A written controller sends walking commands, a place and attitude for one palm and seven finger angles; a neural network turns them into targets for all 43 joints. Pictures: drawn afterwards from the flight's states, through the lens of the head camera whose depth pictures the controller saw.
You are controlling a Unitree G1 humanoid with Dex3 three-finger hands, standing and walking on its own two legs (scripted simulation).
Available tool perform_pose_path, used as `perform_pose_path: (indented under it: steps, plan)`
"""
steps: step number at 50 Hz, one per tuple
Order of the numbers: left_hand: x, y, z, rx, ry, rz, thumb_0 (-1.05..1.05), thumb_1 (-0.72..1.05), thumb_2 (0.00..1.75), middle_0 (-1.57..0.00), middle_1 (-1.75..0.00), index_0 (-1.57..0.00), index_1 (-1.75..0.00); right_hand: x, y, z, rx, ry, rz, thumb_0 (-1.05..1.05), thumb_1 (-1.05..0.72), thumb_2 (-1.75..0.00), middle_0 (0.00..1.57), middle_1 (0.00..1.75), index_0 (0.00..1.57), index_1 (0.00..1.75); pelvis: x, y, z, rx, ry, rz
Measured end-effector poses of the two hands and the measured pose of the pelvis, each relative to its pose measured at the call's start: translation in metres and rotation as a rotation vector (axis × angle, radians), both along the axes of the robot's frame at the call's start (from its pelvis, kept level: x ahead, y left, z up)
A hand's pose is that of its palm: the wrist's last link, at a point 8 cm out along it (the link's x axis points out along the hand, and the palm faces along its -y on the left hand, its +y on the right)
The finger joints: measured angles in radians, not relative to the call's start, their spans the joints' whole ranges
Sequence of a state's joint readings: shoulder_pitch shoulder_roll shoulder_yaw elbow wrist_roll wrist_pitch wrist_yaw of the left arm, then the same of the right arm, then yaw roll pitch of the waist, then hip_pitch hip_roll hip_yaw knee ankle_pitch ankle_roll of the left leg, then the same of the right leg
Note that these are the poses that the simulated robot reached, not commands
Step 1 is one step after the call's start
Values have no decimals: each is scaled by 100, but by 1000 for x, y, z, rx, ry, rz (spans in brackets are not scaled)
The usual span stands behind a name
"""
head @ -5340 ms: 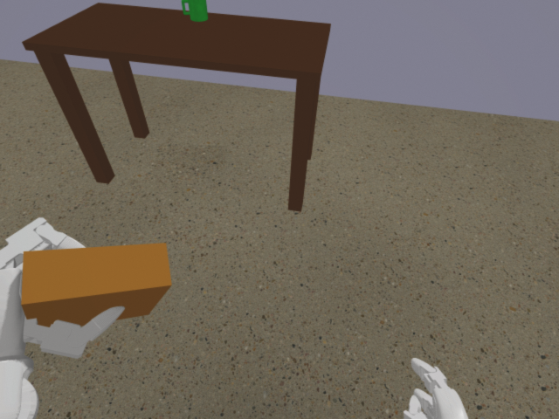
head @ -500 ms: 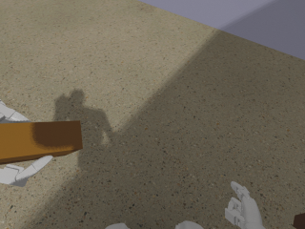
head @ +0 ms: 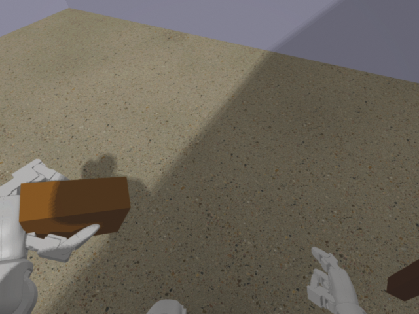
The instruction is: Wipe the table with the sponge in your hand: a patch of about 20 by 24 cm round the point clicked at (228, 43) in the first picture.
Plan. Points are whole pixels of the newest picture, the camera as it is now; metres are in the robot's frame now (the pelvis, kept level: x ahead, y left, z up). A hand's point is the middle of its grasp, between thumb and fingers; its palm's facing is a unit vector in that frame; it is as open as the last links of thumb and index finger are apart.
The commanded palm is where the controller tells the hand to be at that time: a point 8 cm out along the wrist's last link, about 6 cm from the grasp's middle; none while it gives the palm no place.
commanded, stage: turn to face it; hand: left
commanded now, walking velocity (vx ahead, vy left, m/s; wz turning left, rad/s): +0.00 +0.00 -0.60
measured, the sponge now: (93, 210) +0.24 +0.19 +0.14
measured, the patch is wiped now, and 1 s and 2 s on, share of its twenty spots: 0.00 0.00 0.00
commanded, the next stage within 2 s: none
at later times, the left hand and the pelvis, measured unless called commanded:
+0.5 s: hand (106, 237) +0.19 +0.14 +0.17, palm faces +0.13 -0.89 -0.45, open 9.2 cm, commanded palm +0.14 +0.20 +0.18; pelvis -0.09 -0.02 -0.01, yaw -17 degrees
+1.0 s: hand (211, 290) +0.13 +0.00 +0.18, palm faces -0.17 -0.85 -0.50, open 9.2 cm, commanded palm +0.12 +0.07 +0.18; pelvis -0.17 -0.07 -0.02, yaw -34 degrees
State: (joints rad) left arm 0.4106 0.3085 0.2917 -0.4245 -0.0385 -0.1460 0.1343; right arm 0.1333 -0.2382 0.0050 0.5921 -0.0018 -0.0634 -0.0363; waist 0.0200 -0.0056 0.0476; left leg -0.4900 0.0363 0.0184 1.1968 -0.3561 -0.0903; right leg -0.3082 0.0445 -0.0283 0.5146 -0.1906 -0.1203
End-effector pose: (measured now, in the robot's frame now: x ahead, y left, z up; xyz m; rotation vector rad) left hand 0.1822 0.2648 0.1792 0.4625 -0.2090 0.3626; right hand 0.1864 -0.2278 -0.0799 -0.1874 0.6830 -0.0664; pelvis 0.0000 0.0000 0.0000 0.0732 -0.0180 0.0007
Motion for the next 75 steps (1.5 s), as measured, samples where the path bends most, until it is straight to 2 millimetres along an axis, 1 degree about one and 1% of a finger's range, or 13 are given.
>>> perform_pose_path:
  steps: [4,9,14,20,25,31,38,45,51,57,64,69,75]
  plan:
    - [3,-25,19,90,-29,-128,-1,-43,101,-86,-135,-85,-135,-38,-47,1,-60,57,-112,1,-91,-90,20,30,20,30,-9,-10,2,-2,28,-41]
    - [-1,-25,35,183,-56,-139,-1,-43,101,-86,-135,-85,-135,-85,-79,-4,-79,140,-214,1,-91,-90,20,30,20,30,-21,-17,3,-8,54,-99]
    - [-9,-25,21,119,-35,-106,-1,-42,101,-85,-135,-85,-135,-119,-80,-9,-52,182,-251,2,-91,-90,19,30,20,30,-37,-19,2,-6,54,-152]
    - [-20,-47,1,15,-39,-190,-1,-42,101,-85,-135,-85,-135,-148,-63,-6,-21,177,-258,2,-91,-90,20,30,20,30,-63,-19,0,-14,51,-217]
    - [-24,-71,4,80,-78,-329,-1,-42,101,-85,-135,-85,-135,-176,-54,-4,-12,104,-289,2,-91,-90,20,30,20,30,-93,-22,-8,-29,10,-291]
    - [-34,-98,16,127,-50,-361,-1,-42,101,-85,-135,-85,-135,-216,-54,-15,105,68,-380,1,-90,-90,20,30,21,30,-108,-35,-6,-78,7,-400]
    - [-34,-168,4,108,-109,-455,-1,-42,100,-85,-135,-85,-134,-282,-96,-46,96,131,-435,1,-90,-90,20,30,21,30,-143,-69,-23,-106,3,-440]
    - [-48,-207,7,114,-72,-645,-1,-42,100,-85,-135,-85,-134,-348,-141,-15,-12,174,-610,2,-91,-90,20,30,20,30,-166,-73,-11,-62,25,-545]
    - [-63,-204,22,132,-189,-715,-1,-42,100,-85,-135,-85,-134,-353,-124,-4,-14,114,-620,2,-91,-90,19,30,20,30,-176,-68,-15,-52,24,-622]
    - [-62,-208,17,59,-151,-654,-1,-42,100,-85,-135,-85,-134,-367,-105,1,48,47,-656,1,-91,-90,20,30,20,30,-191,-66,-5,-94,18,-708]
    - [-84,-276,1,27,-60,-786,-1,-42,100,-85,-135,-85,-134,-420,-105,-6,98,8,-716,1,-90,-90,20,30,21,30,-230,-78,-6,-88,29,-809]
    - [-124,-330,7,109,-105,-939,-1,-42,100,-85,-135,-85,-134,-428,-105,-10,135,-118,-589,2,-91,-90,20,30,20,30,-267,-90,-19,-89,21,-847]
    - [-153,-337,26,187,-59,-992,-1,-42,100,-85,-135,-84,-134,-433,-101,-6,227,-94,-611,2,-91,-90,20,30,20,30,-289,-89,-7,-40,38,-927]
